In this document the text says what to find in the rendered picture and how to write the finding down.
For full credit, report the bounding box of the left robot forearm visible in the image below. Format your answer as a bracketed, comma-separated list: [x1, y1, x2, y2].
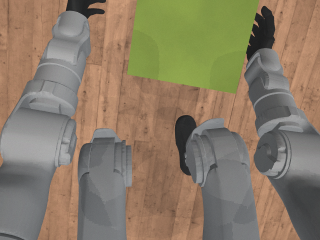
[0, 10, 91, 158]

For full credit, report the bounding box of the left robot hand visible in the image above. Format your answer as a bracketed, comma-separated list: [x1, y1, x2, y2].
[66, 0, 106, 19]

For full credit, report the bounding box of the robot right shin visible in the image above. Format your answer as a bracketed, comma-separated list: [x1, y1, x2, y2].
[184, 118, 250, 171]

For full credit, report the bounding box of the right robot forearm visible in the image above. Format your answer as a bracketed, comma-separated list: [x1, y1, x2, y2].
[244, 48, 320, 138]

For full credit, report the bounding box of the right robot hand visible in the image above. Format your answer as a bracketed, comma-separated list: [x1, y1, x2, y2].
[246, 6, 275, 61]

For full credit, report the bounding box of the robot left upper arm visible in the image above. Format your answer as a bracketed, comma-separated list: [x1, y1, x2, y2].
[0, 107, 77, 240]

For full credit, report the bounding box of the carton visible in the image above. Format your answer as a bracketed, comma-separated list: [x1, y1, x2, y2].
[127, 0, 260, 94]

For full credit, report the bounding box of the right robot thigh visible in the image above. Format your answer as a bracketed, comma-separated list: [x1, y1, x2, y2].
[187, 127, 260, 240]

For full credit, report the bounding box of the robot right upper arm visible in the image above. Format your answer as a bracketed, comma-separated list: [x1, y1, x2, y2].
[253, 129, 320, 240]

